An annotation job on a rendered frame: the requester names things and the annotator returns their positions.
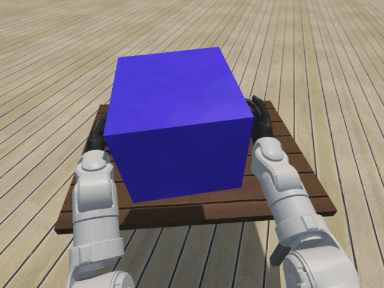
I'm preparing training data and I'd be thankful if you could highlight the left robot upper arm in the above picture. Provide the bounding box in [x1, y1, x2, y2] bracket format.
[72, 271, 135, 288]

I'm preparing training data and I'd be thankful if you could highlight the right robot forearm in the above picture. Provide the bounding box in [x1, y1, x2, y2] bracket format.
[251, 137, 362, 288]

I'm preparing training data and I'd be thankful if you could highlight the table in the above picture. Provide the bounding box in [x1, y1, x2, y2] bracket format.
[54, 101, 337, 266]

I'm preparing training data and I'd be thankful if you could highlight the left robot hand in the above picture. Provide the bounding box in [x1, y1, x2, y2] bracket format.
[85, 114, 111, 155]

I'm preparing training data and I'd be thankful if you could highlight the right robot upper arm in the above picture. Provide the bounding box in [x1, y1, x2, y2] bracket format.
[283, 245, 361, 288]

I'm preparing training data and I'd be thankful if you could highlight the carton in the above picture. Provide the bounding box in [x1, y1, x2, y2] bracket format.
[103, 47, 254, 203]

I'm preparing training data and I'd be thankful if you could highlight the left robot forearm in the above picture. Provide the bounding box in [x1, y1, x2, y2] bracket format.
[67, 150, 125, 288]

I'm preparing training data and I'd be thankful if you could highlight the right robot hand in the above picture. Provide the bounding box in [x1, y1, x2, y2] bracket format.
[245, 95, 274, 145]

